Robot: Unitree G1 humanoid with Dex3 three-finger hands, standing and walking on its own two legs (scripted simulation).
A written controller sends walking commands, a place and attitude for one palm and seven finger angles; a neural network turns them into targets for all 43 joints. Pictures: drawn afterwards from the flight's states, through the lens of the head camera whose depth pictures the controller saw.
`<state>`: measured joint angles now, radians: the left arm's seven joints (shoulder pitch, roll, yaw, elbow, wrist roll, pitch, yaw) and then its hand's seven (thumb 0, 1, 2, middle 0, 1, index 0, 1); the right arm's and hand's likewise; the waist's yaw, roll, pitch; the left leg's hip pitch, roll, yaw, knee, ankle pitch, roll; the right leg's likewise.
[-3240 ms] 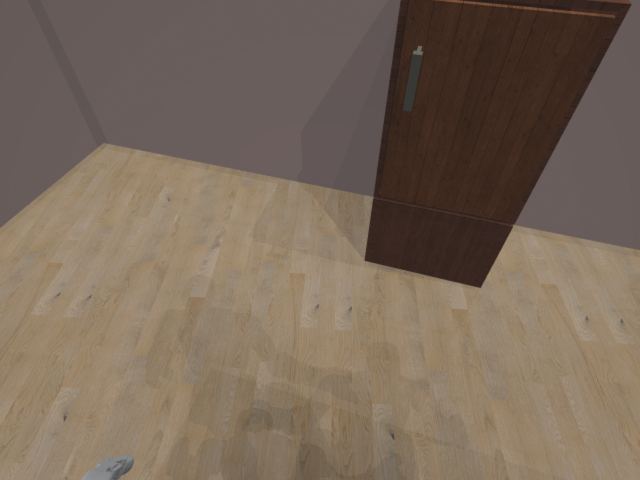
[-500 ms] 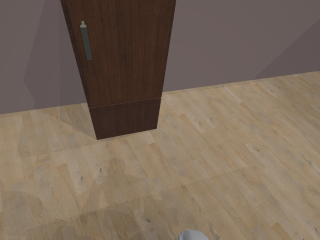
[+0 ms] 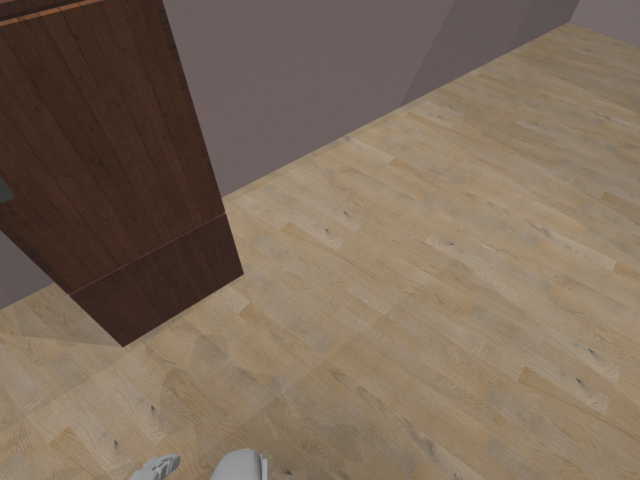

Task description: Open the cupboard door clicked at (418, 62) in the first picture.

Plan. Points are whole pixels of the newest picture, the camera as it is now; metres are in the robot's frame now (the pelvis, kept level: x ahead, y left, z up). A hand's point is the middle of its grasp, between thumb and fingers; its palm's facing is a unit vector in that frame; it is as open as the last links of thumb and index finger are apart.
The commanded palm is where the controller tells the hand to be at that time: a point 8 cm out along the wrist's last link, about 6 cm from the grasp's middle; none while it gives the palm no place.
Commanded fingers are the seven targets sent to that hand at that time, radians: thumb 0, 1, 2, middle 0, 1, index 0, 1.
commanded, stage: turn to face it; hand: left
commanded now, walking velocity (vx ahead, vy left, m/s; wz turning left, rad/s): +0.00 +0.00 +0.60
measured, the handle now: out of the picture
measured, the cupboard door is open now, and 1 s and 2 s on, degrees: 0 0 0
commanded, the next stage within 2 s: take the last steps up to it in 1.20 s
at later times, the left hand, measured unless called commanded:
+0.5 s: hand out of the picture +0.05 +0.27 -0.16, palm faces +0.19 -0.96 -0.23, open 7.4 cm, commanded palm none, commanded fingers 0.00 0.90 0.90 -0.20 -0.30 -0.20 -0.30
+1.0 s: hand out of the picture -0.05 +0.22 -0.16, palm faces +0.48 -0.85 -0.24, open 7.4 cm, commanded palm none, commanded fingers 0.00 0.90 0.90 -0.20 -0.30 -0.20 -0.30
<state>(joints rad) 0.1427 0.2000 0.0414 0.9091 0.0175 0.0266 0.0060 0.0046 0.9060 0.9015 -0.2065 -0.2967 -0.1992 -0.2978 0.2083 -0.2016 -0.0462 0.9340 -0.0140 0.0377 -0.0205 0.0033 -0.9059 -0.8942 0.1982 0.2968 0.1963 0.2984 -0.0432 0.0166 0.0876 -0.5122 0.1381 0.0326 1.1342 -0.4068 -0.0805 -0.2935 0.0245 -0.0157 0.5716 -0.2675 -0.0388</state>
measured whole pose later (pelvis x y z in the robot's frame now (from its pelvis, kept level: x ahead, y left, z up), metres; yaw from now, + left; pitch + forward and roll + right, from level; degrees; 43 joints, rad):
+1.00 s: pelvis -0.01 +0.02 +0.00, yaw +29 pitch +0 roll +1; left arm 0.23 0.18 0.03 0.91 0.03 0.01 0.02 0.01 0.90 0.90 -0.21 -0.30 -0.20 -0.30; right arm 0.18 -0.26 -0.08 0.95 -0.02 0.08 0.02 0.00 -0.91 -0.89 0.20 0.30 0.19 0.30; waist 0.00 -0.01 0.07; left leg -0.41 0.05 0.06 0.88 -0.42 -0.07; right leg -0.19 -0.15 -0.20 0.56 -0.35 0.03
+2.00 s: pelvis +0.12 +0.13 -0.01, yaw +36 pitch +0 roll -1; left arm 0.52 0.07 0.01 1.21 0.01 -0.04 0.01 0.01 0.91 0.90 -0.21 -0.30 -0.20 -0.30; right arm 0.14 -0.14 -0.05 1.05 -0.03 -0.04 0.00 0.00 -0.91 -0.89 0.20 0.30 0.19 0.30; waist 0.04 -0.02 0.07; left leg -0.41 0.07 0.17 0.65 -0.19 0.05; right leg -0.02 -0.01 -0.10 0.62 -0.50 -0.02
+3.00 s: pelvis +0.18 +0.20 +0.02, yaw +34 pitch +0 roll -1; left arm 0.29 0.23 0.06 1.07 0.02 0.06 0.01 0.01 0.91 0.90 -0.20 -0.30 -0.19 -0.30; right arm 0.26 -0.13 -0.03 1.03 -0.02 -0.01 -0.05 0.00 -0.92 -0.89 0.20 0.30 0.20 0.30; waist 0.01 -0.06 0.00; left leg -0.19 -0.01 0.09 0.38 -0.20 0.06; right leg -0.38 -0.01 0.03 0.94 -0.33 0.06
